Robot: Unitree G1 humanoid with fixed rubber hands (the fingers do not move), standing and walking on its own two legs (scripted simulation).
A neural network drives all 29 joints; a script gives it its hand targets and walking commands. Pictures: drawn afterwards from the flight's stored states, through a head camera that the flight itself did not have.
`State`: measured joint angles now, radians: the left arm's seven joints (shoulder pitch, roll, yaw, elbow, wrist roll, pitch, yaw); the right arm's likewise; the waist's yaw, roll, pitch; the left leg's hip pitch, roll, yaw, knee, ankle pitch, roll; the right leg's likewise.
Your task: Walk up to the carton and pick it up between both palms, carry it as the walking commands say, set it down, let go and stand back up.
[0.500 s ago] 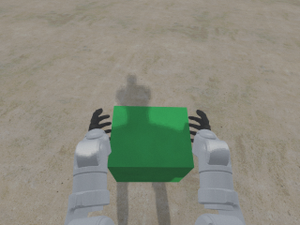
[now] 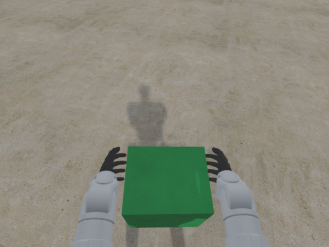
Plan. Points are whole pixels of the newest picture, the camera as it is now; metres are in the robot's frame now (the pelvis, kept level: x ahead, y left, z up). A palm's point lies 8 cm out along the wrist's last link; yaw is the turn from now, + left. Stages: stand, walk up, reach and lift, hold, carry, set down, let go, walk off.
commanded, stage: hold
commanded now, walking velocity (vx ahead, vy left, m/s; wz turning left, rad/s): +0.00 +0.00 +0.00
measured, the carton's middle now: (165, 189) +0.29 -0.01 -0.06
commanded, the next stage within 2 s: set down in 0.10 s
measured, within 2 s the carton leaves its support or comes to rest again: neither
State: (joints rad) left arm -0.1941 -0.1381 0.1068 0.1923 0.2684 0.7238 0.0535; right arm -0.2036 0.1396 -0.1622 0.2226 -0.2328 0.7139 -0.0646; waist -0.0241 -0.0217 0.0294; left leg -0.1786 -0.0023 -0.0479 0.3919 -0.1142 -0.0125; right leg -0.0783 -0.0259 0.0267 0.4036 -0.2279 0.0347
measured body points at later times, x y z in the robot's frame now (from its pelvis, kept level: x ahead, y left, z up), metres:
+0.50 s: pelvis -0.02 +0.00 -0.01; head -0.03 +0.01 +0.44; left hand +0.32 +0.13 +0.01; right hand +0.31 -0.17 +0.01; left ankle +0.07 +0.12 -0.74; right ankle +0.00 -0.14 -0.74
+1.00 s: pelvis +0.00 -0.01 -0.04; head +0.14 -0.01 +0.39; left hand +0.35 +0.14 -0.10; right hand +0.35 -0.16 -0.11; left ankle +0.07 +0.12 -0.74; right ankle +0.00 -0.14 -0.74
